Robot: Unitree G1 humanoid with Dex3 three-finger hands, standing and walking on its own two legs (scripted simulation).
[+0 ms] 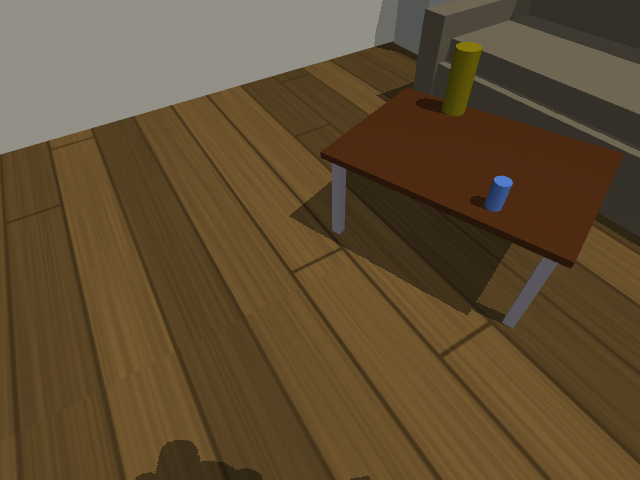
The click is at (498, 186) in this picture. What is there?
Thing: squat round
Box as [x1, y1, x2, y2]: [484, 176, 512, 211]
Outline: 505,176 496,176 493,180 484,203 485,207 489,210 499,210 504,202 512,184 512,181
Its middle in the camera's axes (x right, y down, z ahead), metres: +0.55 -0.15 +1.16
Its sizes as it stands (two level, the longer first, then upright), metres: 0.053 0.053 0.099
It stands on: a support 0.43 m high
